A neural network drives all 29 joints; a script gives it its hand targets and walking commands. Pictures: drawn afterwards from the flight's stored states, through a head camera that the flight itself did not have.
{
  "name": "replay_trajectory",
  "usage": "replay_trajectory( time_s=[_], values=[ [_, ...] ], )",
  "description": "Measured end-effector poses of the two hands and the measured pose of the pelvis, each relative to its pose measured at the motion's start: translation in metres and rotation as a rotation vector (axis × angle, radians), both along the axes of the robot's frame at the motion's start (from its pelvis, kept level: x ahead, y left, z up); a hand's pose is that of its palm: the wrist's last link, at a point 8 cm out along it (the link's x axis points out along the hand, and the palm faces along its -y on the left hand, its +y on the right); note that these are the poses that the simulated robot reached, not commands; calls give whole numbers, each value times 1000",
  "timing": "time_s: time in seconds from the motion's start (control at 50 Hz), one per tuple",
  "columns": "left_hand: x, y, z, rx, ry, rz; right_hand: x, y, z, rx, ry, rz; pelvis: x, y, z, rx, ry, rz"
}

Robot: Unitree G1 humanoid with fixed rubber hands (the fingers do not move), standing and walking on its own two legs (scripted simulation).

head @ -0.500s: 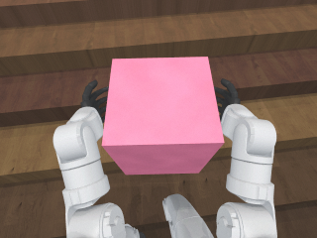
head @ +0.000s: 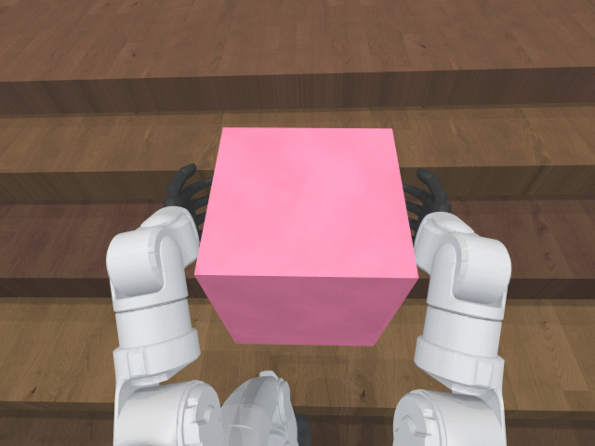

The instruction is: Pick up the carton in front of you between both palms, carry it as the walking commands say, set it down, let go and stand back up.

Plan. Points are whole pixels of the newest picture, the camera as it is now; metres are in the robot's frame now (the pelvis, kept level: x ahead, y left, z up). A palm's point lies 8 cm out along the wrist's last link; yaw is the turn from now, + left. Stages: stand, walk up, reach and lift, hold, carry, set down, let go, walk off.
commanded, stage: carry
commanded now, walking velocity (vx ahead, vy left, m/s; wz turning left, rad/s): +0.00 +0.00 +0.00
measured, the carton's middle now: (305, 247) +0.35 +0.00 +0.06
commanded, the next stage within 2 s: none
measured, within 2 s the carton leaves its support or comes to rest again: neither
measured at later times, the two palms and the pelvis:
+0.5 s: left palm (202, 61) +0.48 +0.12 +0.26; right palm (467, 35) +0.49 -0.18 +0.27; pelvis +0.17 -0.05 +0.12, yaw +1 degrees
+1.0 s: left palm out of the picture +0.73 +0.04 +0.42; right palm out of the picture +0.73 -0.26 +0.40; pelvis +0.40 -0.10 +0.24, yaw +0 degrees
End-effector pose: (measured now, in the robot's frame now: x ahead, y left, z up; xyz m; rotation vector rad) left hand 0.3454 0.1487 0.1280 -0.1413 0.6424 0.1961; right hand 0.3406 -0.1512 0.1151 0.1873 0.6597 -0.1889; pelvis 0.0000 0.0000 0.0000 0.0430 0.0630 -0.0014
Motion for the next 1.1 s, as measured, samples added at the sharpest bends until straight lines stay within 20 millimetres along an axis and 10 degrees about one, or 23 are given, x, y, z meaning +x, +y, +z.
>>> replay_trajectory(
  time_s=[0.16, 0.46, 0.66, 0.76, 0.98, 1.1],
  values=[
    [52, -51, 24, 19, 72, -143, 9, -47, 20, 6, 84, -124, 44, 12, 69, 3, -29, -21],
    [121, -30, 117, -19, -104, -19, 130, -29, 146, -118, -102, 48, 150, -38, 117, -73, -17, 14],
    [229, -60, 158, 15, -112, 34, 247, -62, 167, -92, -118, 80, 255, -88, 130, -111, 5, 15],
    [262, -78, 173, 44, -22, 53, 288, -78, 174, -22, -30, 89, 288, -103, 167, -98, -10, 10],
    [375, -109, 286, 71, -175, -26, 378, -110, 279, -24, -174, 26, 387, -101, 233, -33, -23, 8],
    [449, -97, 309, 79, -139, -33, 453, -98, 304, -13, -134, 21, 463, -83, 248, 3, -15, -4]
  ],
)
